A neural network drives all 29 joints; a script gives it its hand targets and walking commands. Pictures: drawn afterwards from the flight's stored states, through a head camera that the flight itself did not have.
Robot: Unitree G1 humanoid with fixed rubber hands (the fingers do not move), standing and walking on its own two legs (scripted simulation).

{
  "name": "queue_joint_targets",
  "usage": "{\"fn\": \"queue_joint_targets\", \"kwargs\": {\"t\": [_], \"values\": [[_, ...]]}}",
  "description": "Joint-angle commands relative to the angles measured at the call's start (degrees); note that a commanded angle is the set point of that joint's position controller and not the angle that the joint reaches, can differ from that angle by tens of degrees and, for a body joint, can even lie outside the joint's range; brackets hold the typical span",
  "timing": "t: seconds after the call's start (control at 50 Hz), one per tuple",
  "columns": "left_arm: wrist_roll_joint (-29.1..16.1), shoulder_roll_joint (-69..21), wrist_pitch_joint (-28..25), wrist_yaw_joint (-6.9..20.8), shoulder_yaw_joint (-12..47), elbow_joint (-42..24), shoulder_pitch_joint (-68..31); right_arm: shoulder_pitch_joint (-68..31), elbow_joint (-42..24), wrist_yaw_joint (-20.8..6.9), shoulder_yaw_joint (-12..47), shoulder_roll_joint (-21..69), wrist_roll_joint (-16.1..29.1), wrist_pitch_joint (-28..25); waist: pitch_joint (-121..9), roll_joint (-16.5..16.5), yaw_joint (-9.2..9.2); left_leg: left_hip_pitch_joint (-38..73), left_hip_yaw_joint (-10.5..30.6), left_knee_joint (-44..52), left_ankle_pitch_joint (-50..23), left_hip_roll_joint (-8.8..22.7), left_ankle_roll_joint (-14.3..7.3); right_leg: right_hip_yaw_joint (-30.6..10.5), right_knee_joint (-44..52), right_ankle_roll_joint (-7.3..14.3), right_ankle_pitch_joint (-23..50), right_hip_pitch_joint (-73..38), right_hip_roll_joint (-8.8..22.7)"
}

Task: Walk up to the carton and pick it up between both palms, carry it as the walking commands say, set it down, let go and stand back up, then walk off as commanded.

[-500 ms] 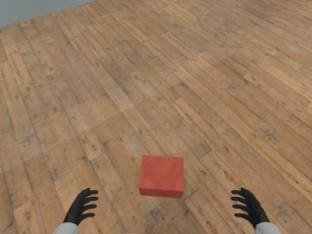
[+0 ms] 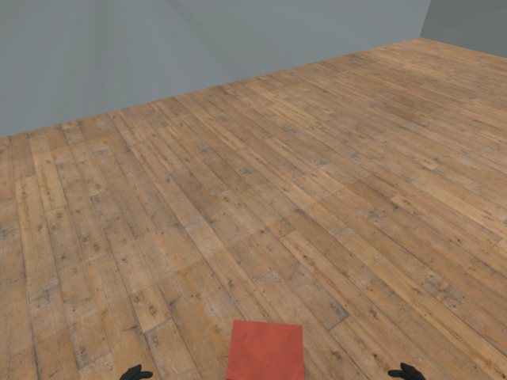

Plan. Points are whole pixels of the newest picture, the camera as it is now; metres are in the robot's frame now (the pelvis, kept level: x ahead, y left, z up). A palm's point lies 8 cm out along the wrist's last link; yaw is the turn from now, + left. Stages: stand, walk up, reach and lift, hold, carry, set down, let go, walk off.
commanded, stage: stand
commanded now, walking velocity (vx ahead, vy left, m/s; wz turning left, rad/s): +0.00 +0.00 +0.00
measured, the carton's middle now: (265, 360) +0.43 -0.02 -0.68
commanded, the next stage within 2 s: walk off in 1.68 s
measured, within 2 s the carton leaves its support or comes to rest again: neither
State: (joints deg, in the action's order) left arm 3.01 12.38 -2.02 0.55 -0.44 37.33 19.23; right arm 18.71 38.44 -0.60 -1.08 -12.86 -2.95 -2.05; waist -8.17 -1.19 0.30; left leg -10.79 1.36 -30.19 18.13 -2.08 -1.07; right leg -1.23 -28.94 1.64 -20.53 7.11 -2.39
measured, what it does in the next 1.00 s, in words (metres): stands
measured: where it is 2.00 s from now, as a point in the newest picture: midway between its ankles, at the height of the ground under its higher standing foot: outside the picture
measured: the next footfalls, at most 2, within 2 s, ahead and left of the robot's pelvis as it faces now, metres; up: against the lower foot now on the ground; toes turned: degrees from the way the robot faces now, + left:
none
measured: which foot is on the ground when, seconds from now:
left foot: down 0.00-1.00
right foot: down 0.00-1.00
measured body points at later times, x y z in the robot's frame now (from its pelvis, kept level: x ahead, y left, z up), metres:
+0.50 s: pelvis +0.00 +0.00 +0.00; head -0.07 +0.00 +0.44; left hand -0.01 +0.23 -0.15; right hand +0.02 -0.25 -0.15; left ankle -0.02 +0.11 -0.73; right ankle -0.05 -0.10 -0.73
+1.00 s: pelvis -0.02 -0.01 +0.00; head -0.07 +0.00 +0.44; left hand -0.06 +0.20 -0.17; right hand -0.05 -0.22 -0.16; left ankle -0.02 +0.11 -0.73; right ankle -0.05 -0.10 -0.73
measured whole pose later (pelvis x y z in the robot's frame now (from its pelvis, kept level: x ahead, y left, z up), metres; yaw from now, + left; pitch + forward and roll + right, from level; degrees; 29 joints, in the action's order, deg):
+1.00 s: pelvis -0.02 -0.01 +0.00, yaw +0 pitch +0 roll +0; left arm 1.4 7.4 -1.6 -2.2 0.9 60.8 27.7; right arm 26.0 61.4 2.3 1.3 -7.5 -1.0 -0.9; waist -8.8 -0.5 -0.2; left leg -15.0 2.1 -32.2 17.5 -1.4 -0.8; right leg -0.4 -30.4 2.6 -19.7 10.9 -3.1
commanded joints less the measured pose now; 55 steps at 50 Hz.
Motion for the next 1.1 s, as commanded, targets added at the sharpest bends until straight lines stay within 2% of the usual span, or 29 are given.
{"fn": "queue_joint_targets", "kwargs": {"t": [0.0, 0.12, 0.16, 0.42, 0.44, 0.78, 0.98, 1.08], "values": [[-0.3, 6.8, -3.9, -0.4, -2.3, -1.7, -0.1, -1.9, -1.9, 0.3, -1.9, -6.8, 0.3, -4.0, 5.3, 2.1, -0.56, -4.3, 8.5, 4.1, -13.1, 8.2, -0.1, -7.5, 4.4, -0.9, 13.1, 9.9, 7.8], [-0.7, 6.7, -3.9, -0.7, -1.9, 2.0, 3.9, 1.5, 3.2, 1.0, -1.9, -7.2, 0.7, -3.8, 6.8, 1.1, -0.51, -6.1, 8.6, 3.3, -13.5, 8.0, -0.9, -7.8, 4.2, 0.4, 16.3, 11.8, 7.6], [-0.9, 7.0, -3.7, -0.9, -1.9, 3.0, 6.1, 2.3, 4.6, 1.2, -1.9, -7.7, 0.9, -3.5, 6.6, 1.4, -0.94, -6.1, 8.6, 3.0, -13.8, 7.8, -1.2, -7.5, 4.1, 0.5, 15.8, 11.9, 7.3], [-1.3, 4.2, -2.0, -2.2, -0.7, 10.2, 12.6, 7.1, 11.8, 2.3, -0.7, -5.2, 1.5, -1.6, 9.4, 1.0, -0.59, -7.5, 7.7, 3.0, -10.0, 6.6, -1.9, -7.5, 4.1, 1.7, 15.2, 12.6, 6.7], [-1.3, 4.0, -1.9, -2.3, -0.7, 10.9, 12.9, 7.3, 12.3, 2.3, -0.7, -5.0, 1.6, -1.4, 9.0, 0.1, -0.50, -7.1, 7.5, 2.9, -9.5, 6.5, -1.9, -7.2, 4.1, 1.7, 15.6, 12.5, 6.8], [-1.4, 0.8, -0.6, -3.0, 0.3, 19.2, 13.5, 10.1, 19.0, 3.1, 1.0, -1.1, 1.8, 0.1, 11.9, 1.4, -0.52, -7.1, 6.8, 3.6, -7.6, 5.9, -1.7, -7.2, 5.0, 2.4, 13.4, 11.9, 6.6], [-1.6, -0.9, 0.0, -3.1, 0.7, 22.9, 12.5, 10.3, 21.7, 3.2, 1.3, 0.4, 1.9, 0.6, 13.9, 0.4, -0.56, -6.8, 7.0, 4.6, -6.6, 5.8, -1.6, -6.9, 5.9, 2.3, 10.8, 12.2, 6.1], [-1.6, -1.4, 0.2, -3.1, 0.7, 24.4, 12.1, 10.4, 22.9, 3.2, 1.4, 1.4, 2.0, 0.8, 14.3, 1.6, -0.39, -6.4, 6.8, 5.2, -6.1, 5.7, -1.5, -7.0, 6.3, 2.3, 9.6, 12.0, 6.0]]}}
